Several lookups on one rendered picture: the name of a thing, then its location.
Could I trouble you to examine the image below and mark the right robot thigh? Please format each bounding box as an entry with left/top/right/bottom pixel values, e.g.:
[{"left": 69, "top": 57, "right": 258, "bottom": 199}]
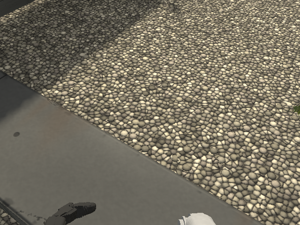
[{"left": 177, "top": 213, "right": 216, "bottom": 225}]

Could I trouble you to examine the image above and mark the left robot hand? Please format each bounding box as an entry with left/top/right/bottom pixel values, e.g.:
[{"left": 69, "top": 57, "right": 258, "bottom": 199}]
[{"left": 43, "top": 202, "right": 97, "bottom": 225}]

